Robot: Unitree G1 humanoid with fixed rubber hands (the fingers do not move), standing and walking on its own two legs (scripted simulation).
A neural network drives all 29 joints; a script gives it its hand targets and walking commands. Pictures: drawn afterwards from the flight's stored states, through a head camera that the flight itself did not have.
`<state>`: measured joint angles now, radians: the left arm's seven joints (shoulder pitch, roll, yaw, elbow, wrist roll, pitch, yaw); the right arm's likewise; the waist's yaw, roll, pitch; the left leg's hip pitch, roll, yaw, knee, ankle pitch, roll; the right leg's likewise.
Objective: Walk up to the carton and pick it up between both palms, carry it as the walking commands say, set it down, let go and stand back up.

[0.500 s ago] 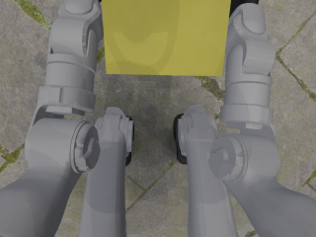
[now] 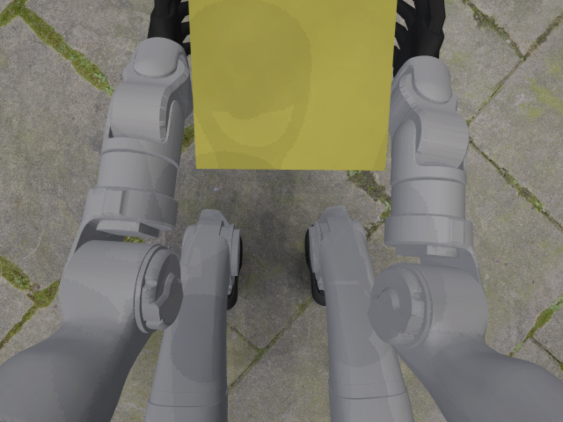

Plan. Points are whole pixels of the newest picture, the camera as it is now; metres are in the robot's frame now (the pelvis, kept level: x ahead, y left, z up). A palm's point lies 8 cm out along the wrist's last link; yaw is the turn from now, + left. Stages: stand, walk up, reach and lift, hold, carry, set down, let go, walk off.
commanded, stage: reach and lift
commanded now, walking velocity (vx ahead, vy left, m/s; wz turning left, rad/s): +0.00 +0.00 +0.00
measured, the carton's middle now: (292, 71) +0.51 -0.03 -0.13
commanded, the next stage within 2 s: none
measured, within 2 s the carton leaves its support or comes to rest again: neither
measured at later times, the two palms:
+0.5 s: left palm out of the picture +0.50 +0.12 +0.05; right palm (486, 13) +0.48 -0.15 +0.06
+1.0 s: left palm out of the picture +0.49 +0.11 +0.10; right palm out of the picture +0.47 -0.15 +0.11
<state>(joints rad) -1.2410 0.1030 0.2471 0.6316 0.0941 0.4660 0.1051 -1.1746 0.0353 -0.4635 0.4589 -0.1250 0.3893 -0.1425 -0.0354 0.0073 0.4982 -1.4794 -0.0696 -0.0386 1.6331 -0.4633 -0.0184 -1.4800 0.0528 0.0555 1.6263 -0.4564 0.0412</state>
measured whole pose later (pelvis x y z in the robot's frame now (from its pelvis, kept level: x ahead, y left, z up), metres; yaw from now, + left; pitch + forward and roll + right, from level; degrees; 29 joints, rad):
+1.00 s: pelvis +0.13 +0.00 +0.16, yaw -1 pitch +24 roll +0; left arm -0.50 -0.12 0.24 0.61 0.19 0.30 0.07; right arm -0.44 0.21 -0.37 0.46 -0.20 0.23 -0.08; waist -0.03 0.01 -0.12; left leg -0.97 -0.05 -0.05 0.97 -0.41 0.00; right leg -0.97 0.04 0.07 0.95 -0.40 0.02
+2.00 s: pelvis +0.12 +0.01 +0.22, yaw +0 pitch -2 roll +0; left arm -0.44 -0.14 0.22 0.54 0.26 0.61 0.05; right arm -0.43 0.21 -0.37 0.43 -0.28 0.58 -0.04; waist -0.06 0.00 -0.01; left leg -0.22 -0.05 -0.06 0.49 -0.23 0.02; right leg -0.23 0.01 0.08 0.48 -0.22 0.03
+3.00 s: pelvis +0.13 +0.00 +0.23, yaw -1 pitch -7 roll +0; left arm -0.36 -0.16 0.22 0.39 0.28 0.76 0.03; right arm -0.40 0.20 -0.29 0.38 -0.28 0.70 -0.04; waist 0.00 0.00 0.02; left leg -0.08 -0.04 -0.07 0.44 -0.23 0.01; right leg -0.09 0.02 0.08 0.44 -0.22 0.01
